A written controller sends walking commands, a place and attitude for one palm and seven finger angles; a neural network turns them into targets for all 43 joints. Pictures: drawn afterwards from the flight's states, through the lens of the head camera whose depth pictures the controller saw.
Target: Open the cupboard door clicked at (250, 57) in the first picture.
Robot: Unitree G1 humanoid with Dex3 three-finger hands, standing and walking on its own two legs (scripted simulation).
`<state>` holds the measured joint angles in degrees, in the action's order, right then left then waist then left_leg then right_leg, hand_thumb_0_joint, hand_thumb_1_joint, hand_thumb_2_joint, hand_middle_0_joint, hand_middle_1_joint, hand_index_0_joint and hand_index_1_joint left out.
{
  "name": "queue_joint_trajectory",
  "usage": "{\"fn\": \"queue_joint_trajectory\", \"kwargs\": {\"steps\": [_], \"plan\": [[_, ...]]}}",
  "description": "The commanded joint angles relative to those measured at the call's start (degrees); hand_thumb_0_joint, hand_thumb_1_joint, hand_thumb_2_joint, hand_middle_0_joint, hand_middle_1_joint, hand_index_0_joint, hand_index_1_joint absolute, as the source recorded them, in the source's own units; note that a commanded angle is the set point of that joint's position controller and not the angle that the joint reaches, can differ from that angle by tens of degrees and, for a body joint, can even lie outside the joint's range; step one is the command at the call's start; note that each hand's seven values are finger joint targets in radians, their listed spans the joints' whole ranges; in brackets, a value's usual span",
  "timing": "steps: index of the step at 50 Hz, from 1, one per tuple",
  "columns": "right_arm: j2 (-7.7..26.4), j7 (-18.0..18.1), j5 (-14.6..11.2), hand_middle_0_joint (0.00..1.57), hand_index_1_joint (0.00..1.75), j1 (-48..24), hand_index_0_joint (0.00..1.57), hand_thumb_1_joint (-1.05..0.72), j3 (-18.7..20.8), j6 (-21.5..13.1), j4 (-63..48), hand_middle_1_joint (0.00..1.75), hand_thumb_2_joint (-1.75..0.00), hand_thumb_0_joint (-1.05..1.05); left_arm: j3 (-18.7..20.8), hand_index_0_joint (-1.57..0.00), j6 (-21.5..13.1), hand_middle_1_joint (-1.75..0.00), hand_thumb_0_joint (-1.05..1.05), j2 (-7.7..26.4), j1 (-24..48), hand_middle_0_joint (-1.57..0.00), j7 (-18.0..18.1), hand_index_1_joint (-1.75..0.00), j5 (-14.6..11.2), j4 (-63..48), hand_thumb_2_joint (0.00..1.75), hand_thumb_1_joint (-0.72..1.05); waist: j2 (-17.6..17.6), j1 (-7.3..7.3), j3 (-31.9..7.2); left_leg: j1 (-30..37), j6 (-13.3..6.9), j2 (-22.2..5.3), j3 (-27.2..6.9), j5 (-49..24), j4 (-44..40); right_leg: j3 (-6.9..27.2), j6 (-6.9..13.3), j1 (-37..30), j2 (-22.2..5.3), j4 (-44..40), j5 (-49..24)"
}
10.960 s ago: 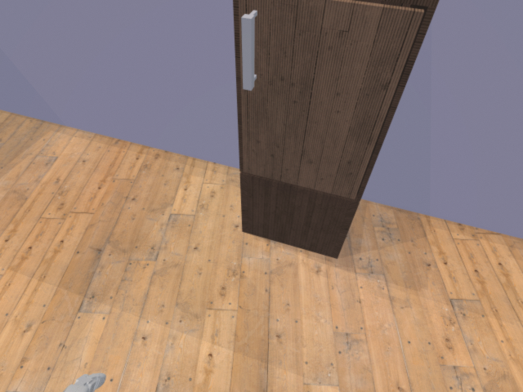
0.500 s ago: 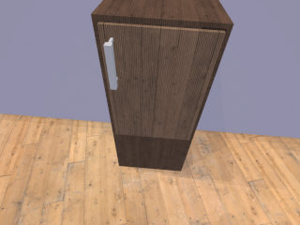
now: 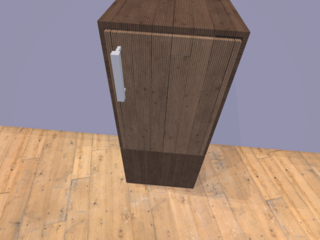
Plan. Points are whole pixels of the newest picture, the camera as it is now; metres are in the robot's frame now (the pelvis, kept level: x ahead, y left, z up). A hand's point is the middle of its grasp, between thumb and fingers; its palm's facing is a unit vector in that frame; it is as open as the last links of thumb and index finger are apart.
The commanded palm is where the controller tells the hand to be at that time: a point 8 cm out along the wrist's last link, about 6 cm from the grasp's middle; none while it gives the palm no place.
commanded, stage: come to a stop and stand still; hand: left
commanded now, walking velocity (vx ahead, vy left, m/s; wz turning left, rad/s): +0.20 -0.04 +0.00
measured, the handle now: (120, 74) +0.59 +0.18 +0.11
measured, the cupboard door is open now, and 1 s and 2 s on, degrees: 0 0 0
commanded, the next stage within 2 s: none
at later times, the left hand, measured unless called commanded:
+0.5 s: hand out of the picture +0.04 +0.15 -0.18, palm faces +0.05 -0.98 -0.20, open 7.4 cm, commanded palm none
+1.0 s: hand out of the picture +0.03 +0.21 -0.16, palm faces -0.03 -0.96 -0.29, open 7.4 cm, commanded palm none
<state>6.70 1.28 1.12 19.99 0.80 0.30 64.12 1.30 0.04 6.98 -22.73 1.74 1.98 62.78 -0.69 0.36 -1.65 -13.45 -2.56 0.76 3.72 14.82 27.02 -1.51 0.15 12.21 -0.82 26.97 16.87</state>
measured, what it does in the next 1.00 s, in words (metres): stands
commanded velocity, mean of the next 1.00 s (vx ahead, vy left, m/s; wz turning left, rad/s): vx -0.04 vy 0.02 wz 0.00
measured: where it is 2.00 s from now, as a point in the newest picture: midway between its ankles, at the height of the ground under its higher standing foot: outside the picture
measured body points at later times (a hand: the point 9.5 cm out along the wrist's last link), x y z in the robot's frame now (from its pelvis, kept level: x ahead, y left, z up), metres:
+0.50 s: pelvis +0.05 -0.01 -0.01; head +0.08 -0.01 +0.44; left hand +0.04 +0.20 -0.17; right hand +0.07 -0.25 -0.16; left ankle +0.02 +0.09 -0.73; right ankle +0.01 -0.13 -0.74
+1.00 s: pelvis -0.01 +0.01 +0.00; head -0.01 -0.01 +0.44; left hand +0.04 +0.26 -0.14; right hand +0.04 -0.22 -0.16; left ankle +0.02 +0.09 -0.74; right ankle +0.00 -0.11 -0.74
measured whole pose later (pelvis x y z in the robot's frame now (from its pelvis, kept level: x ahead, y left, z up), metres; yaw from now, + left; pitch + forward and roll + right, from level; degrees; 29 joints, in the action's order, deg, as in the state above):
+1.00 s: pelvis -0.01 +0.01 +0.00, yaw -2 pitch +0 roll +1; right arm 11.8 0.7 1.2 14.6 0.1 -0.4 55.2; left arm -0.7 0.8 11.0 -15.6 1.6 1.5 57.2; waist 2.7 0.1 -0.2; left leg -14.1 -4.3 2.4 7.6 12.5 26.5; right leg 0.6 0.1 15.2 -1.4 30.8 15.4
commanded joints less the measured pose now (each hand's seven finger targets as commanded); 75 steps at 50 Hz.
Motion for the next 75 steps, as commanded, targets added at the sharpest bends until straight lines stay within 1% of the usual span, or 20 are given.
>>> {"fn": "queue_joint_trajectory", "kwargs": {"steps": [1,5,7,10,13,17,19,24,25,27,28,29,31,32,33,36,38,41,53,75], "plan": [[6.34,0.32,0.04,0.2,0.3,3.53,0.2,-0.9,1.4,-1.16,-2.09,0.3,-0.9,0.0,0.92,-0.2,-0.94,-0.3,0.0,2.87,-4.38,-0.2,-0.52,-0.3,-0.42,-1.89,0.9,0.9,3.52,-0.37,9.78,-4.43,-1.64,-7.84,-10.24,18.57,-10.73,3.48,2.34,5.62,-2.49,-2.77,9.57],[7.87,0.41,-0.22,0.2,0.3,4.05,0.2,-0.9,2.02,-1.74,-2.25,0.3,-0.9,0.0,0.79,-0.2,-1.35,-0.3,0.0,1.88,-4.84,-0.2,-0.81,-0.3,-0.1,-2.16,0.9,0.9,5.71,-0.09,9.66,-4.14,-3.81,-11.58,-14.31,22.41,-13.57,-0.28,1.66,5.26,-0.99,2.03,5.87],[6.6,0.48,-0.51,0.2,0.3,2.47,0.2,-0.9,1.57,-1.85,-2.77,0.3,-0.9,0.0,0.61,-0.2,-1.55,-0.3,0.0,1.7,-5.98,-0.2,-0.57,-0.3,-0.18,-1.55,0.9,0.9,3.55,0.84,10.77,-5.52,-2.94,-9.89,-11.63,13.76,-10.78,1.68,1.74,2.5,-2.27,-1.06,0.69],[3.47,1.06,-0.79,0.2,0.3,2.59,0.2,-0.9,0.15,-2.43,-2.4,0.3,-0.9,0.0,0.09,-0.2,-2.17,-0.3,0.0,2.77,-7.98,-0.2,0.64,-0.3,-0.83,0.32,0.9,0.9,-3.9,0.44,8.19,-2.82,0.19,-5.22,-3.5,-10.89,-1.36,7.07,2.58,-2.57,-6.67,-3.23,-23.52],[3.96,1.61,-1.06,0.2,0.3,3.37,0.2,-0.9,0.21,-2.04,-1.69,0.3,-0.9,0.0,-0.16,-0.2,-2.41,-0.3,0.0,4.41,-7.0,-0.2,1.61,-0.3,-1.28,-0.25,0.9,0.9,-3.29,-0.41,3.08,2.51,1.51,-5.58,-2.83,-22.11,-0.96,5.35,1.54,-6.13,-7.85,-0.28,-47.66],[4.95,1.8,-0.98,0.2,0.3,2.26,0.2,-0.9,1.33,-0.74,-3.01,0.3,-0.9,0.0,1.1,-0.2,-1.38,-0.3,0.0,6.84,-5.5,-0.2,2.38,-0.3,-1.12,-2.36,0.9,0.9,-0.47,-0.1,0.41,3.44,2.24,-5.43,-1.3,-28.2,3.31,5.51,1.83,-6.89,-9.09,3.32,-53.36],[5.31,1.73,-0.78,0.2,0.3,1.63,0.2,-0.9,1.78,-0.12,-3.63,0.3,-0.9,0.0,1.7,-0.2,-0.97,-0.3,0.0,7.91,-4.53,-0.2,2.45,-0.3,-1.03,-3.01,0.9,0.9,-2.91,0.02,-0.34,1.41,2.77,-4.82,-0.6,-24.07,5.65,6.22,2.55,-8.35,-10.41,3.55,-55.87],[3.89,1.05,-0.68,0.2,0.3,-2.19,0.2,-0.9,2.23,0.93,-6.2,0.3,-0.9,0.0,1.95,-0.2,0.16,-0.3,0.0,8.31,-0.22,-0.2,2.18,-0.3,-0.49,-4.62,0.9,0.9,-5.98,0.28,1.61,-3.38,3.4,-2.76,-0.77,1.56,8.21,9.69,7.76,-7.15,-14.93,0.51,-49.5],[3.81,0.95,-0.67,0.2,0.3,-2.56,0.2,-0.9,2.12,0.91,-6.53,0.3,-0.9,0.0,1.9,-0.2,0.32,-0.3,0.0,8.38,0.9,-0.2,2.02,-0.3,-0.41,-5.12,0.9,0.9,-5.33,-0.01,1.87,-2.5,3.27,-2.93,-1.0,0.58,5.57,9.26,7.63,-6.33,-14.29,0.62,-46.33],[5.75,0.87,-0.57,0.2,0.3,-1.73,0.2,-0.9,2.31,0.32,-6.41,0.3,-0.9,0.0,1.83,-0.2,0.45,-0.3,0.0,7.83,2.72,-0.2,1.74,-0.3,-0.62,-6.24,0.9,0.9,-2.97,-0.73,-0.17,4.92,2.24,-6.02,-2.58,-21.6,0.69,5.53,4.01,-2.7,-9.2,3.77,-36.99],[10.05,0.59,-1.07,0.2,0.3,-4.83,0.2,-0.9,2.64,-0.99,-10.25,0.3,-0.9,0.0,1.54,-0.2,-1.55,-0.3,0.0,9.26,0.6,-0.2,3.57,-0.3,-0.93,-5.55,0.9,0.9,3.05,-0.8,-1.5,5.95,2.29,-8.14,-1.83,-29.54,8.43,5.91,1.94,0.0,-8.02,4.65,-43.84],[8.9,0.31,-0.33,0.2,0.3,-1.52,0.2,-0.9,2.51,-0.78,-11.27,0.3,-0.9,0.0,1.7,-0.2,-1.46,-0.3,0.0,10.99,2.36,-0.2,2.99,-0.3,-0.99,-8.91,0.9,0.9,5.28,-1.52,-4.5,2.55,1.0,-7.3,-4.34,-19.26,5.9,5.4,3.9,-2.86,-8.1,6.75,-28.76],[9.88,0.51,-0.03,0.2,0.3,-2.04,0.2,-0.9,1.83,-1.18,-11.32,0.3,-0.9,0.0,0.62,-0.2,-0.18,-0.3,0.0,8.23,3.95,-0.2,2.31,-0.3,-1.12,-8.53,0.9,0.9,15.55,-0.77,-2.86,6.17,-2.42,-12.57,-11.73,-32.68,-1.72,0.48,2.34,3.56,-1.62,10.57,1.31],[9.86,0.59,0.03,0.2,0.3,-2.47,0.2,-0.9,1.6,-1.45,-11.94,0.3,-0.9,0.0,0.16,-0.2,-0.03,-0.3,0.0,7.81,4.39,-0.2,2.04,-0.3,-0.96,-8.92,0.9,0.9,18.91,-0.08,-0.9,5.66,-4.04,-13.27,-12.28,-36.86,-3.37,-0.07,1.56,5.41,-0.1,12.78,10.66],[9.96,0.74,0.05,0.2,0.3,-3.09,0.2,-0.9,1.57,-1.48,-12.35,0.3,-0.9,0.0,0.16,-0.2,0.38,-0.3,0.0,8.35,4.8,-0.2,1.79,-0.3,-0.92,-8.94,0.9,0.9,17.57,-0.07,0.21,5.89,-4.94,-13.66,-12.29,-36.91,-4.28,0.5,1.43,6.95,-0.2,15.42,13.56],[10.86,0.68,0.12,0.2,0.3,-6.55,0.2,-0.9,1.46,-1.25,-13.82,0.3,-0.9,0.0,0.02,-0.2,0.91,-0.3,0.0,7.83,5.47,-0.2,0.89,-0.3,-0.89,-8.07,0.9,0.9,6.98,1.32,3.44,-1.17,-5.99,-13.19,-11.21,-20.62,-5.54,1.45,1.26,4.6,-1.37,12.98,8.42],[10.82,0.38,-0.17,0.2,0.3,-9.14,0.2,-0.9,1.2,-1.18,-14.57,0.3,-0.9,0.0,-0.16,-0.2,0.25,-0.3,0.0,8.3,5.08,-0.2,0.27,-0.3,-0.68,-7.49,0.9,0.9,0.38,2.17,5.3,-5.66,-3.68,-10.05,-9.59,-5.35,-5.36,3.63,1.67,1.53,-1.93,2.72,0.72],[10.22,-0.24,-0.11,0.2,0.3,-5.71,0.2,-0.9,1.23,-1.08,-13.99,0.3,-0.9,0.0,-0.66,-0.2,-0.36,-0.3,0.0,10.7,8.27,-0.2,0.02,-0.3,-0.72,-8.75,0.9,0.9,-4.18,-1.16,7.81,-2.71,-0.84,-5.81,-8.31,9.69,-7.2,9.85,4.05,9.49,-5.08,-3.95,9.33],[11.59,-0.47,0.01,0.2,0.3,-4.02,0.2,-0.9,0.51,-1.95,-9.95,0.3,-0.9,0.0,-0.81,-0.2,-0.73,-0.3,0.0,10.81,5.68,-0.2,-0.22,-0.3,-0.82,-7.64,0.9,0.9,1.48,-0.05,4.94,-3.49,-1.18,-7.39,-8.83,11.01,-12.33,7.02,2.75,4.75,-3.65,-3.62,4.98],[9.68,0.55,-0.54,0.2,0.3,-1.92,0.2,-0.9,-0.51,-2.88,-2.54,0.3,-0.9,0.0,-1.46,-0.2,-1.98,-0.3,0.0,9.88,5.3,-0.2,0.18,-0.3,-1.32,-1.69,0.9,0.9,0.84,-0.48,3.22,3.84,0.12,-7.45,-5.01,-9.59,-6.72,7.39,3.06,0.86,-5.19,-4.97,-11.54]]}}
